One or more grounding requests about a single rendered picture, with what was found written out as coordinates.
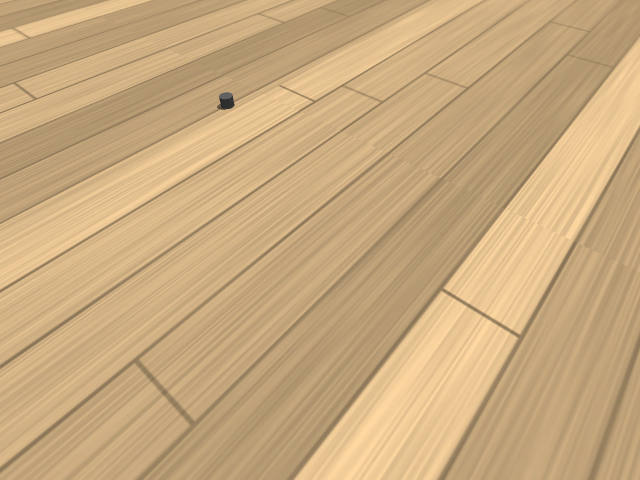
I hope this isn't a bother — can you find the tin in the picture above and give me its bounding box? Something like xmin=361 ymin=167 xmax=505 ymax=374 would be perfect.
xmin=219 ymin=92 xmax=234 ymax=109

